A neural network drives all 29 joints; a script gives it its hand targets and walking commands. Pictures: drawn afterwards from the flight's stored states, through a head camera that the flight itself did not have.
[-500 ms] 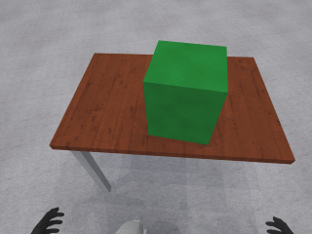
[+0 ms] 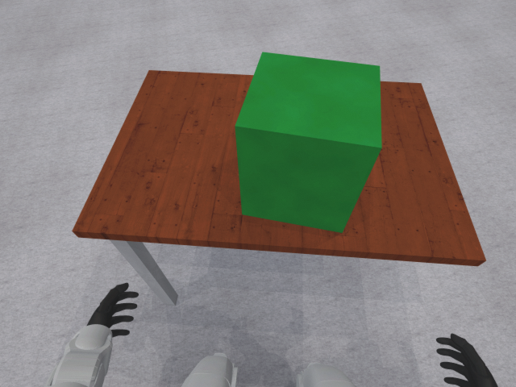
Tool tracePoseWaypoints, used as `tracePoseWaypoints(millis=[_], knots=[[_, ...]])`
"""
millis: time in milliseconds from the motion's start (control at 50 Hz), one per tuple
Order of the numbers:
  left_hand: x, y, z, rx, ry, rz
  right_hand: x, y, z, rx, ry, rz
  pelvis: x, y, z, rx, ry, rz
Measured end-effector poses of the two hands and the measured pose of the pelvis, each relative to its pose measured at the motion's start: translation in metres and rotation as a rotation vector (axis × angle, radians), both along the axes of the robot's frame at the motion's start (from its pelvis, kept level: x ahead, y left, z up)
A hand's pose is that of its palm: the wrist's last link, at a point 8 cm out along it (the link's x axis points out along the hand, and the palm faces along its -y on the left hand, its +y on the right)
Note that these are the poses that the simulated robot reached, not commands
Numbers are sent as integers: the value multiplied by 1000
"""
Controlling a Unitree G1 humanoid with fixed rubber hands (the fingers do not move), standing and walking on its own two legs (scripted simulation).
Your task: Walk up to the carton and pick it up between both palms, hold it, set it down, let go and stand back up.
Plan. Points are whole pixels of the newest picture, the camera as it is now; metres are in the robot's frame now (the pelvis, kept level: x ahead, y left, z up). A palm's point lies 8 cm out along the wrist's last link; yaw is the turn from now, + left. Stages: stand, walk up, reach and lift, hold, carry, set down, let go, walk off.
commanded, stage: reach and lift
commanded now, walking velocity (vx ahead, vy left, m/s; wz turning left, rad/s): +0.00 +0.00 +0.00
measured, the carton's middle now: (304, 147) +0.52 -0.05 +0.02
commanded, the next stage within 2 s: none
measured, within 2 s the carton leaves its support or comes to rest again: neither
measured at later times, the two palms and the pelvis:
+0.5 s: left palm (97, 342) +0.18 +0.26 -0.04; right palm (467, 383) +0.14 -0.27 -0.04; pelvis +0.00 +0.00 +0.02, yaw -1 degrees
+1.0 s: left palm (109, 316) +0.21 +0.24 -0.01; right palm (443, 352) +0.17 -0.23 +0.00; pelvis +0.02 +0.01 +0.03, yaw -2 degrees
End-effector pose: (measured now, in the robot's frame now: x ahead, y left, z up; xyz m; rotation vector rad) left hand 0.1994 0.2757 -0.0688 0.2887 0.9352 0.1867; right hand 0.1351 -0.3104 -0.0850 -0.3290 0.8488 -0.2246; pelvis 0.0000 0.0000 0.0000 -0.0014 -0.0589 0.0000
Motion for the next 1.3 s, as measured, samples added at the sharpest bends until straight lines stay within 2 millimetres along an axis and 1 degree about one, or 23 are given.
tracePoseWaypoints(millis=[40, 80, 240, 320, 500, 620, 720, 800, 1020, 1140, 1300], knots=[[3, -4, 2, -17, -22, 5, 4, 0, 4, -3, -17, 3, 1, 0, 1, 0, 4, 0], [0, -6, 3, -26, -28, 17, 7, 0, 8, -6, -37, 7, 3, 0, 2, 0, 9, 0], [-30, 0, 8, -24, -22, 49, 15, 3, 27, -6, -116, 22, 5, -1, 9, 2, 10, 0], [-35, -2, 14, -20, -58, 27, 15, 12, 33, 14, -162, 30, 3, -1, 12, 3, 4, 0], [-23, -16, 31, -30, -159, -56, 8, 44, 45, 69, -266, 18, -1, -1, 18, 13, -19, -15], [-12, -20, 41, -37, -213, -97, 7, 57, 56, 78, -315, 9, 0, 1, 21, 15, -29, -26], [-4, -21, 49, -52, -270, -114, 14, 63, 68, 74, -357, 23, 4, 4, 24, 14, -29, -33], [-1, -23, 55, -68, -317, -130, 20, 67, 74, 76, -370, 27, 8, 6, 27, 13, -23, -37], [8, -38, 64, -122, -441, -183, 41, 86, 82, 125, -439, 62, 22, 6, 31, 12, 3, -37], [12, -45, 70, -152, -506, -210, 47, 94, 88, 150, -495, 72, 23, 6, 31, 12, 6, -37], [16, -52, 79, -187, -571, -223, 56, 102, 103, 169, -580, 77, 22, 6, 31, 12, 5, -37]])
